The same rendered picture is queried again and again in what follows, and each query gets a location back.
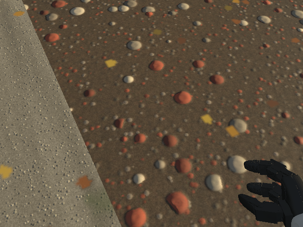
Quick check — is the right robot forearm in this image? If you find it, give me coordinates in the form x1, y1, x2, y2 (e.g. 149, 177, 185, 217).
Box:
291, 213, 303, 227

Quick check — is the robot right hand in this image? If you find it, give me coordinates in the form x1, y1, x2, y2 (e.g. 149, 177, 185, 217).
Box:
238, 159, 303, 227

